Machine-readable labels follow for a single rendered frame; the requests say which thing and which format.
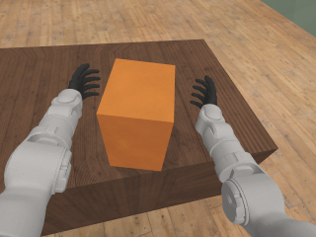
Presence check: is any carton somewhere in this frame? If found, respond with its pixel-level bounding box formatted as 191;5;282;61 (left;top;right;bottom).
96;58;176;172

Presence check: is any right robot forearm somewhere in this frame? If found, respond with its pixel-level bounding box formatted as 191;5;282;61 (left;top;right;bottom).
195;104;285;209

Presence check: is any robot right hand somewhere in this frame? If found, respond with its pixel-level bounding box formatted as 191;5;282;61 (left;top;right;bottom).
190;75;217;109

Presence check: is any robot left hand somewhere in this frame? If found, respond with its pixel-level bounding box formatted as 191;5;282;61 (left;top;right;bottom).
67;63;101;101

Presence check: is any robot left upper arm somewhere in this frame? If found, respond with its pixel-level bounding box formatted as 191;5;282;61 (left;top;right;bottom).
0;141;72;237

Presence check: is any robot right upper arm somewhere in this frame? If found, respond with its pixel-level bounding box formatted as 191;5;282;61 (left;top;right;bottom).
221;173;316;237

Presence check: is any pedestal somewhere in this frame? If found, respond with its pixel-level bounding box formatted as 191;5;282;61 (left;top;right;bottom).
0;39;278;237

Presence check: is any left robot forearm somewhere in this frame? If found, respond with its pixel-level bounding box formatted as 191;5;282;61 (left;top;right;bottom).
4;89;83;187

